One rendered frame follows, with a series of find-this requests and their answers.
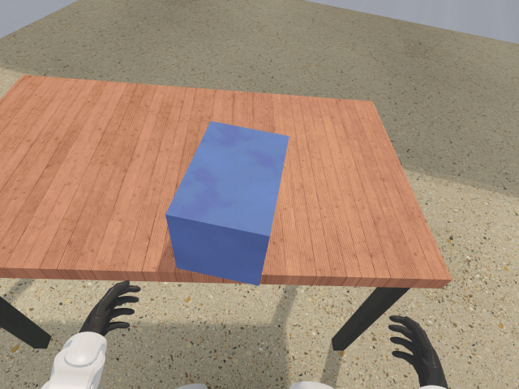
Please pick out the robot left hand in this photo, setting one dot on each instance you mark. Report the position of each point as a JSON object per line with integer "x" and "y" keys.
{"x": 99, "y": 318}

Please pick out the robot right hand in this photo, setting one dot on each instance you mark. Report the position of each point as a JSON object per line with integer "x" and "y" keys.
{"x": 424, "y": 359}

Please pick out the left robot forearm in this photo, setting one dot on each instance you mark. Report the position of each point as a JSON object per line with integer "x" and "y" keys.
{"x": 80, "y": 363}

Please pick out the carton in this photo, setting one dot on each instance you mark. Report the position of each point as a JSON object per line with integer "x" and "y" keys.
{"x": 220, "y": 218}

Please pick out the table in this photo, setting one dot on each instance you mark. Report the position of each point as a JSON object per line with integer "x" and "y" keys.
{"x": 89, "y": 168}

